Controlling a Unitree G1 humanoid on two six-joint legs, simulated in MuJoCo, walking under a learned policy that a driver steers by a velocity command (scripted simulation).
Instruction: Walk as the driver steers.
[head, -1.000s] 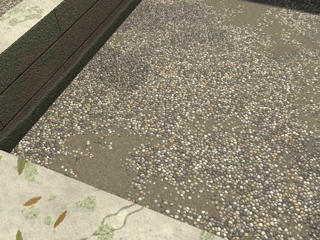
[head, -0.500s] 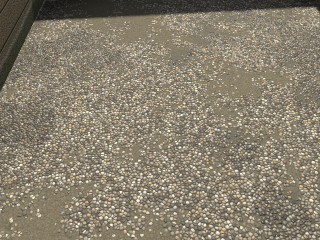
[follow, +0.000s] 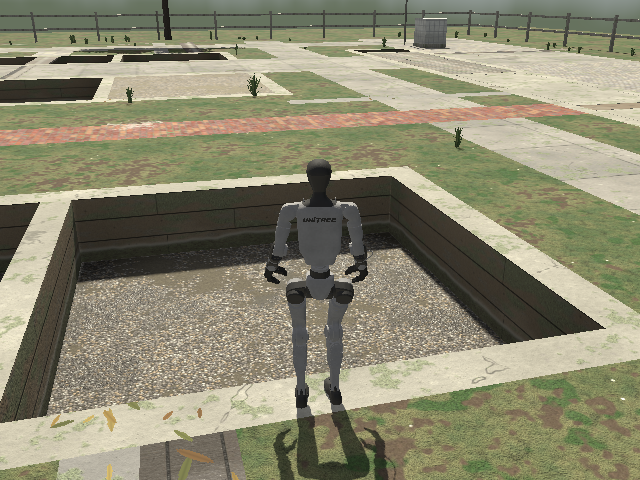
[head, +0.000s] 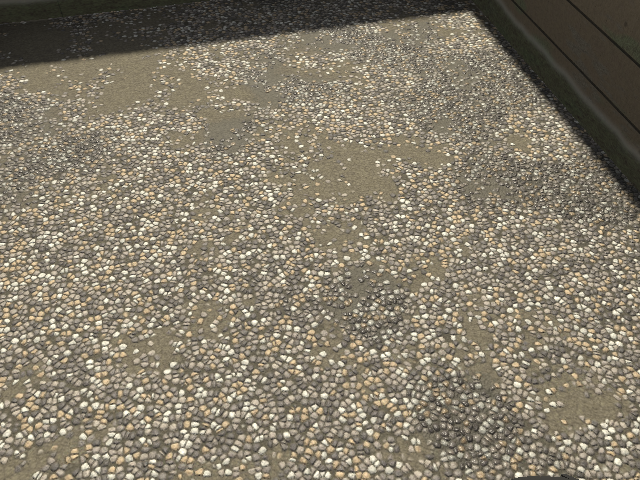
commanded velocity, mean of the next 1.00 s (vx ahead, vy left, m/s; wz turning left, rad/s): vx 0.50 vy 0.00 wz -0.13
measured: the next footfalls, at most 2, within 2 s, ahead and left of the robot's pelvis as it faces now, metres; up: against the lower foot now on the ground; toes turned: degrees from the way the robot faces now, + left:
right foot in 0.20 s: +0.09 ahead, -0.12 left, +0.00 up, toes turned -1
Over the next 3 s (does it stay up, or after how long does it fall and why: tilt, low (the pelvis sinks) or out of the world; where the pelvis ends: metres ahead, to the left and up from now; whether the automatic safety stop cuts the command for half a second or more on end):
stays up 0.04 -0.02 -0.01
